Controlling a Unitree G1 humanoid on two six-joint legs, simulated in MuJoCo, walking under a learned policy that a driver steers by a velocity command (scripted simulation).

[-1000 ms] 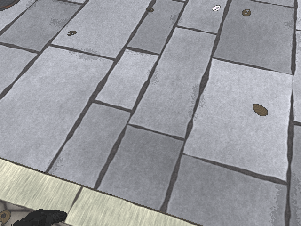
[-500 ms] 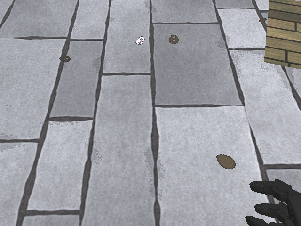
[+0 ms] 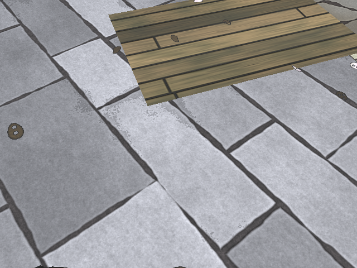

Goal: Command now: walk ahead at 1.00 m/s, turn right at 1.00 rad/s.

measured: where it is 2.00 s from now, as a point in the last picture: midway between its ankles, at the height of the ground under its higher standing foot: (161, 264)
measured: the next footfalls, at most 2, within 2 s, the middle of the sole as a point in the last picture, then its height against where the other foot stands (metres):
left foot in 0.34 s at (150, 239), level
right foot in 0.80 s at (208, 256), level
